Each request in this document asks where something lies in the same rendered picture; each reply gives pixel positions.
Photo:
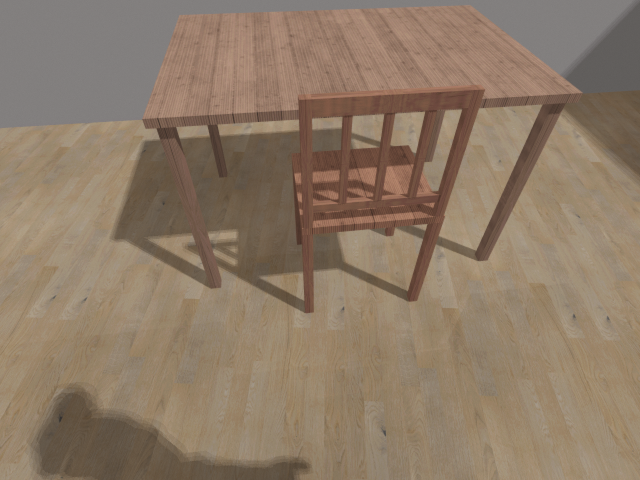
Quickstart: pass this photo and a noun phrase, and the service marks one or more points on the table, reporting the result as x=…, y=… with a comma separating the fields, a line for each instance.
x=250, y=67

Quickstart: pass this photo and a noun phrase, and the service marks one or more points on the chair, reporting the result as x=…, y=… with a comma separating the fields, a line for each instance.
x=382, y=187

